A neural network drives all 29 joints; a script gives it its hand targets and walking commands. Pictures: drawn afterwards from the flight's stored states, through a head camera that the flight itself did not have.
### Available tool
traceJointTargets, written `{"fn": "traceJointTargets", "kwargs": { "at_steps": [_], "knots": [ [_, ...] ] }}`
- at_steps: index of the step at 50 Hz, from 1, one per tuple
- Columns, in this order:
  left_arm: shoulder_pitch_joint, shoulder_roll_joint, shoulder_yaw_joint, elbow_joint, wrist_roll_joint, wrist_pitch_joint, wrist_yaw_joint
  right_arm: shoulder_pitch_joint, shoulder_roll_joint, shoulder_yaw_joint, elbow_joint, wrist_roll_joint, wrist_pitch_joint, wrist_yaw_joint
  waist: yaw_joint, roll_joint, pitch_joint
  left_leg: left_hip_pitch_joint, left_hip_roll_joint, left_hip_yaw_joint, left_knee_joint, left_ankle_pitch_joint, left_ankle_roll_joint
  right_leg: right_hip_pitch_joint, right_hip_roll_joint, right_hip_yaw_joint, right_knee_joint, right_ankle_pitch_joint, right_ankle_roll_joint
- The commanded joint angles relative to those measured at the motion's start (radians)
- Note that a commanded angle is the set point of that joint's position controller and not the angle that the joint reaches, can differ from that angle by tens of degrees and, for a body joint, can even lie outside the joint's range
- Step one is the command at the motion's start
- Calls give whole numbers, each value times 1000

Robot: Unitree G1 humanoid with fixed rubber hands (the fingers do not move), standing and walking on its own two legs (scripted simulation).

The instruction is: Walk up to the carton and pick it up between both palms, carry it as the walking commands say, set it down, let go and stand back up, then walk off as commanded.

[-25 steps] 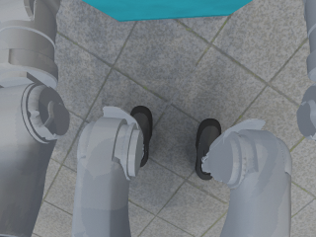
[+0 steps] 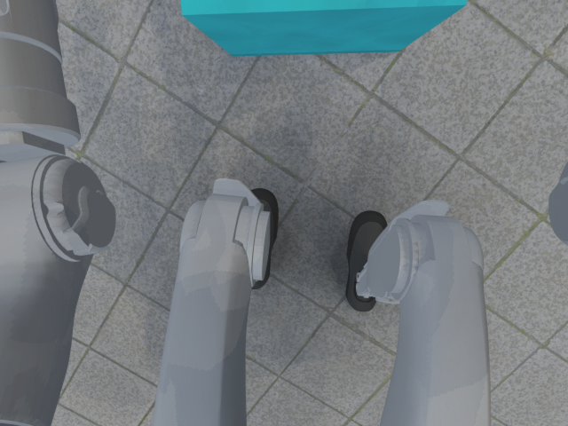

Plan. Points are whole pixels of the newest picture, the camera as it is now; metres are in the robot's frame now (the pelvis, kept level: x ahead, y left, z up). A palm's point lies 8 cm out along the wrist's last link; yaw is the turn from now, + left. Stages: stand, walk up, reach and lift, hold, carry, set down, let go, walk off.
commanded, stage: set down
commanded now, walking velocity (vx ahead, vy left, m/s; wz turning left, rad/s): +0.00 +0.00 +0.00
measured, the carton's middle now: out of the picture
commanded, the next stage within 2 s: let go in 0.78 s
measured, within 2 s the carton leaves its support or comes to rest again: neither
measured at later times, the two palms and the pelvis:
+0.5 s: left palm out of the picture +0.56 +0.29 +0.05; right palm out of the picture +0.64 -0.16 +0.05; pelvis +0.01 -0.01 +0.14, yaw +1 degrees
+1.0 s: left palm out of the picture +0.54 +0.29 +0.15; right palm out of the picture +0.61 -0.19 +0.15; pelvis +0.06 +0.00 +0.23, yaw +1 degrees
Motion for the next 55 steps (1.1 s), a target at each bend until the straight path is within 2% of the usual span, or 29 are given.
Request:
{"fn": "traceJointTargets", "kwargs": {
  "at_steps": [1,3,4,6,7,8,9,11,15,16,17,18,21,23,25,26,28,32,33,34,37,39,40,44,47,48,50,52,55],
  "knots": [
    [-265,204,-98,-185,-37,20,-1,-378,-266,-55,-230,3,17,28,14,-16,-1970,888,-50,25,-262,429,-42,580,53,-6,-299,278,1],
    [-182,248,-65,-177,10,19,4,-296,-204,-43,-174,18,25,39,61,-35,-1978,944,-61,12,-305,498,-36,578,57,-4,-319,319,20],
    [-159,216,-93,-227,-26,25,4,-292,-262,-65,-280,-14,15,28,15,-49,-2138,1064,-62,10,-299,598,-41,621,66,-29,-313,381,22],
    [-162,219,-50,-157,-6,33,-9,-252,-248,-76,-102,-36,32,40,14,-47,-1926,951,-51,3,-360,451,-56,563,56,-20,-374,289,12],
    [-193,219,-71,-214,-13,34,-8,-329,-262,-75,-233,-3,30,46,47,-7,-2092,1005,-55,16,-371,494,-54,658,56,-8,-385,338,8],
    [-172,214,-90,-252,-32,40,-2,-300,-282,-79,-292,-19,29,38,0,-14,-2159,1067,-59,30,-377,527,-54,731,56,-1,-425,367,12],
    [-215,274,-40,-208,4,39,-8,-313,-271,-48,-153,-10,48,41,75,-35,-2021,953,-54,31,-392,475,-52,641,45,16,-419,317,14],
    [-179,245,-71,-201,-43,55,-18,-286,-218,-30,-171,-10,66,43,23,-112,-2091,990,-57,18,-442,462,-40,780,56,3,-464,343,21],
    [-158,284,-48,-253,-14,43,-22,-305,-255,-65,-244,-21,49,37,43,-48,-2132,1022,-73,38,-496,518,-46,881,54,31,-526,433,20],
    [-183,272,-85,-232,-21,49,-23,-252,-235,-65,-174,-23,53,39,7,-48,-2131,1020,-73,33,-495,527,-50,886,57,16,-528,457,23],
    [-164,277,-60,-287,-20,46,-23,-240,-233,-50,-208,-3,62,45,44,-35,-2158,1054,-71,34,-530,520,-49,938,49,44,-567,447,18],
    [-162,223,-97,-254,-47,51,-28,-212,-219,-52,-143,-22,58,43,-20,-66,-2094,1053,-68,9,-578,520,-46,894,55,19,-589,438,23],
    [-114,269,-50,-264,-19,46,-36,-254,-215,-25,-220,-16,54,51,77,-45,-2140,1106,-76,24,-603,645,-49,958,46,49,-627,536,24],
    [-85,207,-111,-232,-49,55,-37,-204,-222,-62,-224,-28,54,57,-12,-80,-2160,1159,-76,12,-637,660,-43,1039,64,38,-670,571,28],
    [-97,237,-102,-286,-32,60,-37,-128,-229,-89,-112,-39,58,64,-14,12,-2132,1227,-67,-4,-699,638,-60,1004,58,39,-718,546,14],
    [-94,240,-74,-292,-31,50,-39,-207,-208,-42,-218,9,52,65,48,-59,-2215,1226,-74,7,-710,659,-42,1091,51,59,-731,587,36],
    [-80,268,-53,-347,-12,35,-31,-186,-218,-63,-253,-9,41,65,54,-37,-2206,1217,-76,24,-730,693,-46,1159,51,78,-748,645,27],
    [-112,232,-101,-182,-36,60,-41,-209,-206,-80,-129,-32,55,79,-2,-79,-2024,1212,-51,2,-834,530,-33,1116,51,45,-853,464,25],
    [-123,212,-69,-216,-1,46,-42,-150,-175,-81,-58,-15,49,83,27,-6,-1988,1263,-53,9,-868,551,-51,1085,43,53,-890,456,28],
    [-66,188,-28,-11,42,43,-58,-131,-164,-101,124,-79,51,94,27,-39,-1680,1076,-41,13,-870,442,-47,956,33,58,-914,357,24],
    [-30,128,-31,-36,60,-6,-84,-81,-97,-114,35,-98,-11,111,10,-28,-1650,1168,-32,-16,-875,634,-39,902,37,55,-943,494,24],
    [-39,123,-11,13,89,-20,-109,-86,-54,-107,80,-121,-15,115,47,-47,-1547,1091,-28,0,-911,504,-43,926,27,54,-968,404,20],
    [-47,119,-38,-89,78,-41,-116,-83,-45,-109,-16,-97,-38,117,0,-74,-1559,1124,-23,-5,-922,518,-40,949,32,34,-986,429,31],
    [193,54,-26,110,151,-68,-174,166,58,-123,168,-180,-38,115,6,-30,-1281,984,-26,33,-993,475,-35,952,14,51,-1062,447,31],
    [387,21,-64,12,187,-120,-216,352,124,-147,-33,-196,-86,90,-4,-56,-1457,1107,-28,10,-1029,662,-18,1133,8,80,-1109,659,44],
    [381,39,-85,-74,177,-124,-220,354,62,-209,-76,-227,-102,73,-53,-34,-1549,1150,-31,6,-1038,699,-36,1192,20,67,-1097,724,43],
    [466,45,-86,-159,187,-150,-223,412,121,-144,-201,-186,-123,68,7,-62,-1573,1201,-46,9,-1075,767,-11,1249,6,97,-1127,809,50],
    [489,72,-100,-187,162,-160,-224,481,75,-155,-276,-176,-137,58,-48,-71,-1591,1207,-58,11,-1062,771,-4,1273,-5,109,-1145,853,38],
    [685,110,-114,-243,149,-174,-238,645,151,-89,-413,-112,-156,56,11,-44,-1718,1372,-52,-27,-1075,918,7,1287,4,102,-1147,898,47]
  ]
}}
